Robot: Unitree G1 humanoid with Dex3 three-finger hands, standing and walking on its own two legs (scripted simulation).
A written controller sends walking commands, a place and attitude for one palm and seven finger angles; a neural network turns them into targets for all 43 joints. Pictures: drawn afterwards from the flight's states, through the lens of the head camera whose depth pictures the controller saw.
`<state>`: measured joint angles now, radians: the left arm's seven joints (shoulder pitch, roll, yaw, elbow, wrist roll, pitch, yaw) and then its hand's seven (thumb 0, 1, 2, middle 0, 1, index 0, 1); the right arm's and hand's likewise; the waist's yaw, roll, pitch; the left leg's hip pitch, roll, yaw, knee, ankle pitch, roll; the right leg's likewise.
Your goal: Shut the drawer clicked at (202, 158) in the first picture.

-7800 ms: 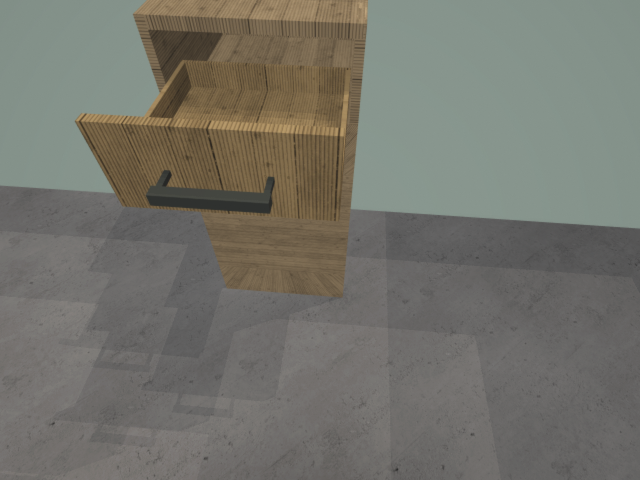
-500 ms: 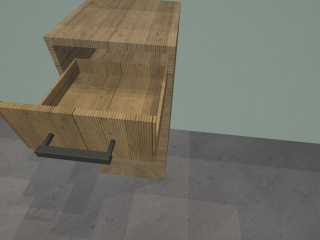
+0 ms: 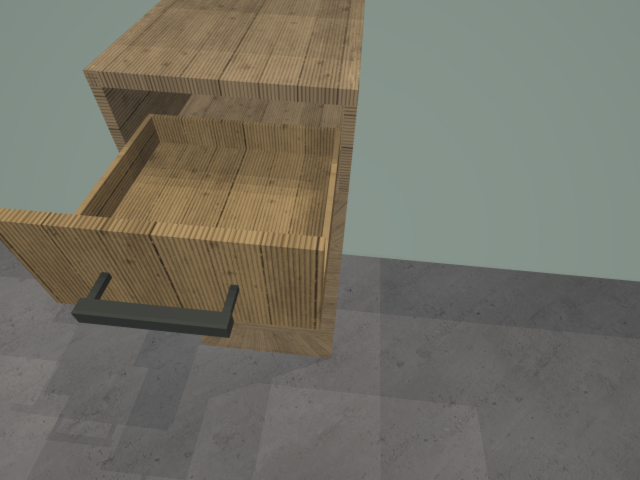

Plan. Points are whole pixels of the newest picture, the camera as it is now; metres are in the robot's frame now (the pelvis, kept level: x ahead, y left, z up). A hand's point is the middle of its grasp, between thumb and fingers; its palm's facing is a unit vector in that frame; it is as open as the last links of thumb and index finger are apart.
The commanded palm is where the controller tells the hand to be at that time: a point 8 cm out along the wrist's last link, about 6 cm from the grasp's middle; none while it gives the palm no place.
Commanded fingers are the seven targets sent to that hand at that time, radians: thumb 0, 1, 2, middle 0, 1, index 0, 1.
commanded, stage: raise the hand and make a fist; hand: left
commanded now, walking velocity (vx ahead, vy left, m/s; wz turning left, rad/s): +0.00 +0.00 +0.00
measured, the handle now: (161, 302) +0.30 +0.22 +0.06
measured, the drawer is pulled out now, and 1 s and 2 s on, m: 0.30 0.30 0.30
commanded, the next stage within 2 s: bring the fist close to the handle in 1.84 s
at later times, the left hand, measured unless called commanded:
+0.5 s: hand out of the picture +0.11 +0.17 +0.01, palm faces +0.11 -0.99 -0.04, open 5.3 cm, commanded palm +0.09 +0.22 +0.02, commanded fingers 0.00 0.90 0.90 -0.78 -0.93 -0.78 -0.93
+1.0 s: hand (140, 463) +0.13 +0.18 +0.07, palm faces +0.02 -0.99 -0.11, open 3.2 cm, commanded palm +0.08 +0.23 +0.10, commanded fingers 0.00 0.90 0.90 -1.28 -1.47 -1.28 -1.47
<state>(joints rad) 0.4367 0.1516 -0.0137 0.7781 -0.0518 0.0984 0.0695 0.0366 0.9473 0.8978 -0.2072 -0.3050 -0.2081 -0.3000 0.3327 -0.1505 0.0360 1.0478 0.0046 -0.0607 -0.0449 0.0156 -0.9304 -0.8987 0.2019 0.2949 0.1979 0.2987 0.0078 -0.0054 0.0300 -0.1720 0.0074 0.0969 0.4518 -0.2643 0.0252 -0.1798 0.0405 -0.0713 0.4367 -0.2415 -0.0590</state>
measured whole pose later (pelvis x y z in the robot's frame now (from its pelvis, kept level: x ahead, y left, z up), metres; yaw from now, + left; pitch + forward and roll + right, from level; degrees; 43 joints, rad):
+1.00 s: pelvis -0.01 +0.00 -0.03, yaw +3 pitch +4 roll -1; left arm 0.74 0.25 0.13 -0.42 -0.27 -0.26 -0.25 0.01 0.90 0.90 -1.09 -1.27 -1.09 -1.26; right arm 0.26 -0.27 -0.01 0.57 0.08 -0.32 -0.05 0.01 -0.91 -0.90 0.20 0.29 0.20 0.30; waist 0.02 0.04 -0.09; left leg -0.46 0.01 0.05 0.81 -0.41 0.04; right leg -0.44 0.02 -0.13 0.77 -0.40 -0.06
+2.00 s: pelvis -0.01 -0.02 -0.01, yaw +2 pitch -3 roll -1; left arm 0.53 0.33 0.36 -0.43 -0.38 0.04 -0.35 0.01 0.89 0.90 -1.40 -1.60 -1.40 -1.60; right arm 0.23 -0.29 0.07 0.64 0.10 -0.41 -0.08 0.01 -0.90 -0.90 0.20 0.30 0.20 0.30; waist 0.06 0.09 -0.05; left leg -0.20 0.03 0.04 0.58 -0.32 0.00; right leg -0.17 0.06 -0.12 0.51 -0.29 -0.08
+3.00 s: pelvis -0.01 +0.00 -0.02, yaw +3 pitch +3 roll +0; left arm 0.33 0.22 0.15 -0.07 -0.26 -0.23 -0.27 0.01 0.90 0.90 -1.40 -1.60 -1.40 -1.60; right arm 0.24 -0.27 0.03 0.63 0.04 -0.32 -0.03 0.01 -0.91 -0.90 0.20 0.30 0.20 0.30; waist 0.00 0.05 -0.03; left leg -0.40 0.00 0.05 0.70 -0.35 0.03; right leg -0.39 0.02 -0.12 0.68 -0.35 -0.06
